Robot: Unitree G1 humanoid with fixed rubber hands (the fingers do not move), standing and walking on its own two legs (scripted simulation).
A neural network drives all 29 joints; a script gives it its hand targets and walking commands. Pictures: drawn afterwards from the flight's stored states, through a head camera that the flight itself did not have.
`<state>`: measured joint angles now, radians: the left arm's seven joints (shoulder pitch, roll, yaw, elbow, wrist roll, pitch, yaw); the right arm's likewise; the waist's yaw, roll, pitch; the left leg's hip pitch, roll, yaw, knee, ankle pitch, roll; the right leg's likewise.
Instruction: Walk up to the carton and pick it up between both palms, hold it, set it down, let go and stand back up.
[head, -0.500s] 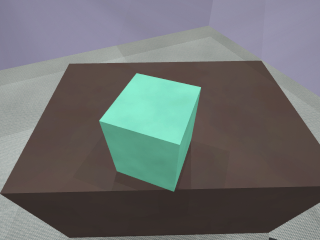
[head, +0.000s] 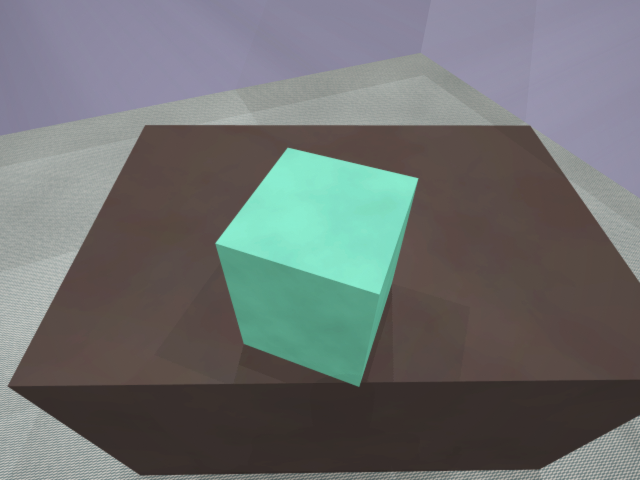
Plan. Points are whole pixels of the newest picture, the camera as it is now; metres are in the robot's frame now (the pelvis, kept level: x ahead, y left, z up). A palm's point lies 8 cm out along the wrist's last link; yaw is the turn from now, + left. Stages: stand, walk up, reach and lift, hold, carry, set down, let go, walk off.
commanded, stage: walk up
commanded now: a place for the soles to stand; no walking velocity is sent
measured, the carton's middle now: (323, 268) +0.43 +0.00 +0.00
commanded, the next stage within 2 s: reach and lift in 0.06 s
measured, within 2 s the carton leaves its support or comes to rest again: neither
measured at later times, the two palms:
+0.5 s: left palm out of the picture +0.16 +0.24 -0.08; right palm out of the picture +0.17 -0.34 -0.10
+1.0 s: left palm (72, 454) +0.18 +0.30 -0.04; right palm out of the picture +0.12 -0.20 -0.02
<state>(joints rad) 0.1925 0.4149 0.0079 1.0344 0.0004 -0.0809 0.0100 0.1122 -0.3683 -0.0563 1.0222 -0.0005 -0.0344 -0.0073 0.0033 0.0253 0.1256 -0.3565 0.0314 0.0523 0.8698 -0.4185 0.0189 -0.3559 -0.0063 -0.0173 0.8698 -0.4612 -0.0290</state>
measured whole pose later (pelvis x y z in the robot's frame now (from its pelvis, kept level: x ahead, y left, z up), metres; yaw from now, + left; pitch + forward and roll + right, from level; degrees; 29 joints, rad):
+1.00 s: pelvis -0.03 +0.03 +0.01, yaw +0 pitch -10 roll -3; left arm 0.04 0.39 0.04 0.40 0.00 0.34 -0.09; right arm 0.26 -0.13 -0.03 0.48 -0.01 -0.11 -0.14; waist 0.00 -0.06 0.17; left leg -0.27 0.03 0.05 0.78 -0.35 0.02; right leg -0.23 0.00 -0.02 0.68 -0.29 -0.03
